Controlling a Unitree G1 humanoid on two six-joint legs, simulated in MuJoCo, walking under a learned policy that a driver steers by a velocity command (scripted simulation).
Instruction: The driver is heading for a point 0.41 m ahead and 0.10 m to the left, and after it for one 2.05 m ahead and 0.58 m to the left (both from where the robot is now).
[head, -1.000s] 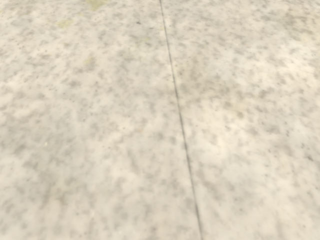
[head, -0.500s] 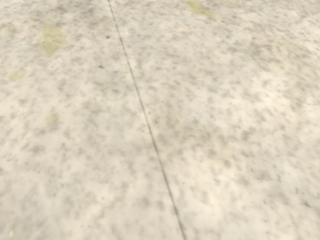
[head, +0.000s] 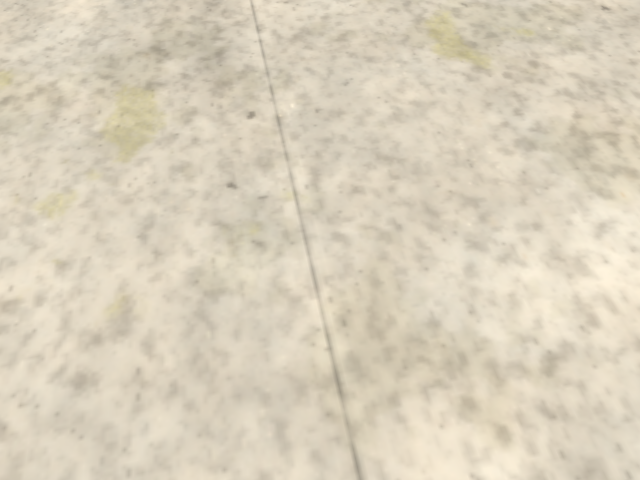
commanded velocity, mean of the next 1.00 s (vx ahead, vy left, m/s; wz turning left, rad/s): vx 0.28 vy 0.00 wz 0.41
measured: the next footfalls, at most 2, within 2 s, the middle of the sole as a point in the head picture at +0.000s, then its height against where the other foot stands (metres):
left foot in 0.38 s outside the picture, level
right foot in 0.84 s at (333, 462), level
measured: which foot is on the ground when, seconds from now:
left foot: up 0.00-0.36, down 0.38-1.00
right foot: down 0.00-0.38, up 0.40-0.82, down 0.84-1.00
